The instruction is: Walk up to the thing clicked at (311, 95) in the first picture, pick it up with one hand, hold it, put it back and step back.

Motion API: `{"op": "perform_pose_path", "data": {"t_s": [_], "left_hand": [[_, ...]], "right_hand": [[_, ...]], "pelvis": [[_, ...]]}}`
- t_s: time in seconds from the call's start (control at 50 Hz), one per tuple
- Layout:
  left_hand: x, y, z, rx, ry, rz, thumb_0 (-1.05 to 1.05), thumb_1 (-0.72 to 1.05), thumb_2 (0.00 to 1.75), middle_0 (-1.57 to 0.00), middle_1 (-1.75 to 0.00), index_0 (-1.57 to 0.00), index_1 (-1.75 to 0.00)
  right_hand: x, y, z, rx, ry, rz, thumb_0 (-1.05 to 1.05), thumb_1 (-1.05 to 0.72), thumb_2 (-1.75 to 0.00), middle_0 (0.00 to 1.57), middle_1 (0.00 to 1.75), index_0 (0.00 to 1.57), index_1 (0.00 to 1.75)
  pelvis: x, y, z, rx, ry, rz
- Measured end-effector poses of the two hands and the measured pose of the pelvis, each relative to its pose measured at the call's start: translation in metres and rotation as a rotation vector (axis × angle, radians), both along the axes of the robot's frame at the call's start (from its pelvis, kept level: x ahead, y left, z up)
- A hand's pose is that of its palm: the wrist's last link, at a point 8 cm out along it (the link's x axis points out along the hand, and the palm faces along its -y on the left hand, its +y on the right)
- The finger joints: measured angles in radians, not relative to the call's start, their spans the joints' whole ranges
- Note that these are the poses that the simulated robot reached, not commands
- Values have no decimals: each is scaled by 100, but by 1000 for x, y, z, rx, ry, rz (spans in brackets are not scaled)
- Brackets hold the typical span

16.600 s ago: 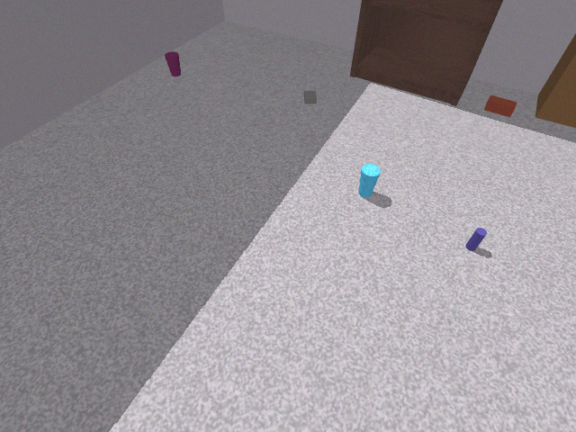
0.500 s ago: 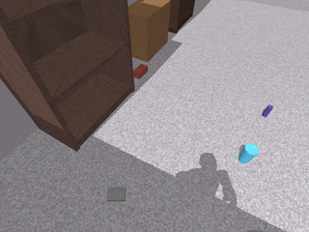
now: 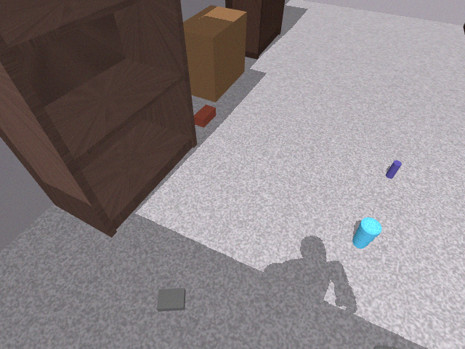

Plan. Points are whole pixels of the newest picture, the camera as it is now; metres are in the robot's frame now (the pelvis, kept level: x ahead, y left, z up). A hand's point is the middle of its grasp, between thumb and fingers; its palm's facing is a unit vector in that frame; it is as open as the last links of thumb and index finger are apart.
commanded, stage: stand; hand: left
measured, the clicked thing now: (171, 299) +0.45 +0.24 -0.77
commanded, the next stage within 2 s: none
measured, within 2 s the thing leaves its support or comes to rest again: neither
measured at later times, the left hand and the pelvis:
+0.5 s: hand out of the picture +0.06 +0.23 -0.16, palm faces -0.05 -0.94 -0.34, open 7.4 cm; pelvis -0.01 -0.02 +0.00, yaw +0 degrees
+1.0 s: hand out of the picture +0.08 +0.24 -0.16, palm faces -0.05 -0.94 -0.34, open 7.4 cm; pelvis +0.00 -0.01 +0.00, yaw -1 degrees
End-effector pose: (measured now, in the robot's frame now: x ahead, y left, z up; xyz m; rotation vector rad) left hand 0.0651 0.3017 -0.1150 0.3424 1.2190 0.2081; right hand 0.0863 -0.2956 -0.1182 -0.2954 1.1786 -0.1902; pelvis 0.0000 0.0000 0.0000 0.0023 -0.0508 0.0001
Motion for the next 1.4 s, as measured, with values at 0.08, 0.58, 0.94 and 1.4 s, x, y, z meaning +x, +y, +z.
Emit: {"op": "perform_pose_path", "data": {"t_s": [0.08, 0.58, 0.94, 1.4], "left_hand": [[-5, -8, -2, -13, 17, -2, 0, 90, 90, -20, -30, -20, -30], [-7, -22, -6, -28, 33, -17, 0, 90, 90, -21, -30, -20, -30], [8, -21, -3, -22, 10, -25, 0, 90, 90, -20, -30, -20, -30], [5, -20, -5, -25, 27, -25, 0, 90, 90, -21, -30, -20, -30]], "right_hand": [[-13, -4, -2, -2, 26, -9, 0, -90, -90, 20, 30, 20, 30], [-51, -20, -3, -15, 106, -36, 0, -90, -90, 20, 30, 20, 30], [-23, -15, -2, -9, 54, -15, 0, -90, -90, 20, 30, 20, 30], [-28, -15, -2, -14, 70, -26, 0, -90, -90, 20, 30, 20, 30]], "pelvis": [[-3, -4, 1, -2, 1, -2], [-9, -16, 1, -5, 15, -9], [-2, -15, 1, -3, 17, -15], [-1, -13, 1, -2, 19, -21]]}}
